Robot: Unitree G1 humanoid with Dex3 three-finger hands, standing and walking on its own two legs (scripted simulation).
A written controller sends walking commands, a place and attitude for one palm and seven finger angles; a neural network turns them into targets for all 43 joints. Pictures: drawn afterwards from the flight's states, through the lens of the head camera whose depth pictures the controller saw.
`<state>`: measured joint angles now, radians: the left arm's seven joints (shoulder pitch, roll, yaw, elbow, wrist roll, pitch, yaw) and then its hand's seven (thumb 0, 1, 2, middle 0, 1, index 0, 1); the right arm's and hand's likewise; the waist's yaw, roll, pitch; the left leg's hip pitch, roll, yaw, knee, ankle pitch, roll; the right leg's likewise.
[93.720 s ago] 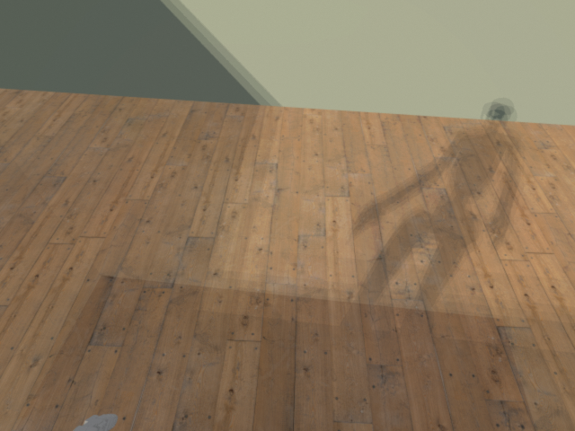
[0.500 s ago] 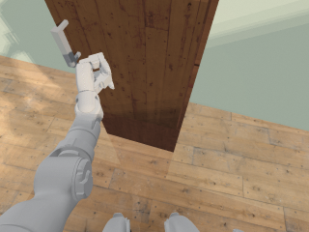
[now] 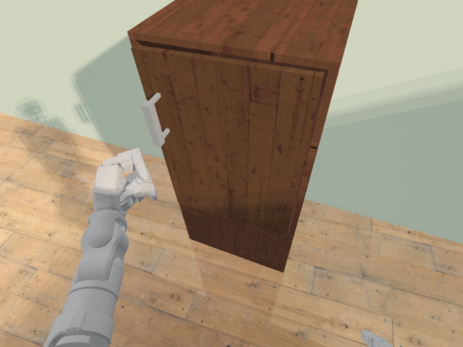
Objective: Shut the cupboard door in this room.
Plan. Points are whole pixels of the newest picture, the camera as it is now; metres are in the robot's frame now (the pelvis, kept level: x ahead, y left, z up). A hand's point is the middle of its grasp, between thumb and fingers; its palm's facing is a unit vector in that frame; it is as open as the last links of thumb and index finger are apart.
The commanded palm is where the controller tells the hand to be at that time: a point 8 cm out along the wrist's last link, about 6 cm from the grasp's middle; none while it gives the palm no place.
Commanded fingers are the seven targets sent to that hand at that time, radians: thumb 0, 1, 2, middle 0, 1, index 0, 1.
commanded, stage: draw the hand back to the body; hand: left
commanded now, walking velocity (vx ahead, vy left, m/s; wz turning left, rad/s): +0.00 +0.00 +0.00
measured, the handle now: (157, 120) +0.64 +0.20 +0.03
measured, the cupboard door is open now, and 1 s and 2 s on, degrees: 1 1 1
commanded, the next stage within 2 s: step back with the hand held close in 1.06 s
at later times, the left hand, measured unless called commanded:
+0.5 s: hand (38, 236) +0.24 +0.25 +0.16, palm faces +0.36 -0.87 -0.33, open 4.7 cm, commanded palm +0.19 +0.29 +0.18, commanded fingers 0.00 0.90 0.90 -0.42 -0.54 -0.42 -0.54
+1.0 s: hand out of the picture +0.20 +0.27 +0.18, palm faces +0.48 -0.78 -0.39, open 7.4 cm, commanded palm +0.14 +0.31 +0.20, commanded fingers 0.00 0.90 0.90 -0.20 -0.30 -0.20 -0.30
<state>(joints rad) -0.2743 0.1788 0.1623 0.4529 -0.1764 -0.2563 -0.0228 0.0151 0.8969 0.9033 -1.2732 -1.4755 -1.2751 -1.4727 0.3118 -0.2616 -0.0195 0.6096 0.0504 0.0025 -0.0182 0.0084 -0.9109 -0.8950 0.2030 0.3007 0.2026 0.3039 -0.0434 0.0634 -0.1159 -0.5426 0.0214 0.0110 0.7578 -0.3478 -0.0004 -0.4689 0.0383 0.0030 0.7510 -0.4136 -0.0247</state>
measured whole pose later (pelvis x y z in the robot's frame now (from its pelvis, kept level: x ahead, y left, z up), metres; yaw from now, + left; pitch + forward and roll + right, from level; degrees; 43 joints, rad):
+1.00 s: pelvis +0.02 +0.00 +0.03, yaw +2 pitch -3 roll +0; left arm 0.45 0.32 0.33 -0.34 -0.07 -0.07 0.10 0.01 0.89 0.90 -0.22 -0.32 -0.22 -0.31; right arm 0.19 -0.24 0.01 0.63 0.02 -0.08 -0.09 0.01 -0.91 -0.90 0.20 0.30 0.20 0.30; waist 0.06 0.07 -0.02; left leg -0.16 -0.01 -0.01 0.45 -0.23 0.01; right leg -0.08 0.01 -0.02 0.43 -0.30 -0.02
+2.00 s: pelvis -0.07 +0.03 +0.02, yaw +3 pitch +1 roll -3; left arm 0.54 0.39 0.43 -0.48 -0.04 -0.22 0.16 0.01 0.88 0.90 -0.21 -0.30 -0.21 -0.30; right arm 0.24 -0.23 0.00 0.60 0.01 -0.04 -0.09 0.01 -0.91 -0.89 0.21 0.30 0.21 0.30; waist 0.00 0.03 -0.01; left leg -0.45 0.00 -0.02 0.60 -0.20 0.04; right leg -0.33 0.01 -0.04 0.54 -0.22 0.01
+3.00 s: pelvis -0.21 +0.03 +0.02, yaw +0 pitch +0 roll -2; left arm 0.66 0.52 0.45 -0.56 -0.06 -0.23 0.13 0.01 0.88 0.90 -0.22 -0.31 -0.22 -0.30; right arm 0.24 -0.21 -0.01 0.61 0.00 -0.03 -0.08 0.01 -0.91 -0.89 0.21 0.30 0.21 0.31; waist -0.04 -0.01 -0.08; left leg -0.52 0.03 0.00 0.69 -0.27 -0.03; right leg -0.20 0.06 0.04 0.54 -0.35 -0.01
